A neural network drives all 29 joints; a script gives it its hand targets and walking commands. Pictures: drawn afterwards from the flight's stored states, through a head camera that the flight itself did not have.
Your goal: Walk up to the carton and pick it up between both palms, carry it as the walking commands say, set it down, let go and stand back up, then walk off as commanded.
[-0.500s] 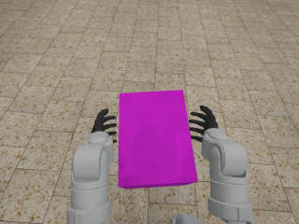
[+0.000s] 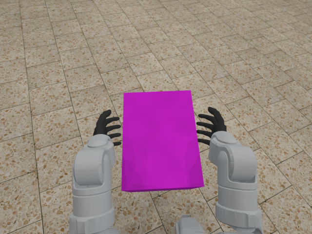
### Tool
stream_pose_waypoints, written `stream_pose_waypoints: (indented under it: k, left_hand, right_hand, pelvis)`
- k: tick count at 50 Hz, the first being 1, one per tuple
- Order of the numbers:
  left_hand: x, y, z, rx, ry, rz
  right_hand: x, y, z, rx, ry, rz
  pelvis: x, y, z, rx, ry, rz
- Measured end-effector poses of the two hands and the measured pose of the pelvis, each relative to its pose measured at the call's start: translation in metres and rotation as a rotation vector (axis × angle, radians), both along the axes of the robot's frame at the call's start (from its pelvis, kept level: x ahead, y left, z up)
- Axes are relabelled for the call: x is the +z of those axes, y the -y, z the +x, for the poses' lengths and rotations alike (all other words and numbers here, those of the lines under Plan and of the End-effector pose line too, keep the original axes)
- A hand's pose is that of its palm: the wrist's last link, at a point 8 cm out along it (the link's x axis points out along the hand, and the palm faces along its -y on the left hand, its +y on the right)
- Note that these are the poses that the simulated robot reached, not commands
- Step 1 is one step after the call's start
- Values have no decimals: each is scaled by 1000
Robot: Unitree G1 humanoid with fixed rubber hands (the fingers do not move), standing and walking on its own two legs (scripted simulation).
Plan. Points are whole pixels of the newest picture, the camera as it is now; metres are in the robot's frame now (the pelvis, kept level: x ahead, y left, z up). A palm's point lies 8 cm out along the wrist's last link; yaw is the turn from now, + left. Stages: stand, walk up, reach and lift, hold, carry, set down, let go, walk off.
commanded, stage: carry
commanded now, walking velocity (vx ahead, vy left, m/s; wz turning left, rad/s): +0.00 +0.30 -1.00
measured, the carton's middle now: (159, 143) +0.35 +0.00 -0.02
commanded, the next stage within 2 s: none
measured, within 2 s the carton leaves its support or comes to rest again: neither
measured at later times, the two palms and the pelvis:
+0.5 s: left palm (121, 143) +0.29 +0.10 +0.09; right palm (239, 212) +0.16 -0.13 +0.10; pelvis -0.03 +0.14 +0.02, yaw -27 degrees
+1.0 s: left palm (129, 153) +0.27 +0.08 +0.09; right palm out of the picture +0.04 -0.05 +0.07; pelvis +0.01 +0.28 +0.01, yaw -58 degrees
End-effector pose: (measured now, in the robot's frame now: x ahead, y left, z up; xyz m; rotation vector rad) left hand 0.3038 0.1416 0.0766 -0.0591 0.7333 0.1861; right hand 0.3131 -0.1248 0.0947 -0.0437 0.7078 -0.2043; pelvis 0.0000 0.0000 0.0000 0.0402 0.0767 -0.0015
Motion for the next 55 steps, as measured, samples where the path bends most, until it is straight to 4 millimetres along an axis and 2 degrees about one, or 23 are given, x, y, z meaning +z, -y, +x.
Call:
stream_pose_waypoints:
  k: [3, 6, 10, 12, 17, 21, 25, 30, 34, 37, 41, 44, 46, 48, 51, 55]
  left_hand:
    - [-8, -8, -16, -46, -73, -13]
    - [2, -5, -22, -94, -81, 20]
    - [21, 11, -14, -144, -1, 102]
    - [24, 23, -9, -194, 31, 130]
    - [12, 41, -15, -398, -72, 103]
    - [13, 49, -19, -521, -70, 96]
    - [18, 46, -13, -596, -11, 71]
    - [11, 20, 1, -652, 16, 34]
    - [-4, -9, -2, -675, -81, 42]
    - [4, -12, -5, -703, -96, 72]
    - [20, 9, -2, -753, -18, 85]
    - [25, 33, -6, -836, 29, 79]
    - [23, 49, -14, -906, 40, 99]
    - [17, 59, -23, -985, 9, 123]
    - [6, 67, -36, -1110, -62, 132]
    - [5, 73, -43, -1225, -52, 126]
  right_hand:
    - [-5, -6, -21, -9, -78, -6]
    - [-4, -3, -37, -69, -85, 14]
    - [-3, 8, -54, -156, -4, 69]
    - [-11, 16, -66, -221, 28, 102]
    - [-24, 25, -117, -386, -71, 111]
    - [-15, 22, -146, -506, -68, 105]
    - [0, 9, -157, -601, -9, 72]
    - [4, -26, -157, -647, 12, 25]
    - [-3, -55, -164, -628, -88, 38]
    - [-2, -64, -173, -669, -110, 46]
    - [5, -62, -187, -776, -37, 45]
    - [3, -58, -210, -875, 15, 54]
    - [-8, -57, -230, -948, 27, 78]
    - [-21, -63, -253, -1013, -6, 111]
    - [-27, -78, -282, -1121, -70, 137]
    - [-19, -95, -298, -1241, -64, 125]
  pelvis:
    - [10, -16, -8, -62, -5, -36]
    - [16, -31, -17, -114, -7, -44]
    - [7, -47, -25, -198, -11, -17]
    - [-1, -56, -29, -231, -6, -32]
    - [12, -84, -35, -318, 28, -9]
    - [18, -110, -37, -400, 25, -2]
    - [15, -141, -35, -478, 8, 2]
    - [4, -187, -20, -579, -7, 2]
    - [14, -213, -12, -685, -18, -34]
    - [23, -228, -8, -740, -33, -47]
    - [21, -248, -5, -831, -42, -32]
    - [12, -257, -2, -896, -42, -15]
    - [6, -263, 1, -935, -44, -24]
    - [8, -270, 4, -964, -32, -24]
    - [16, -283, 12, -1024, -4, -5]
    - [20, -301, 26, -1108, 1, -2]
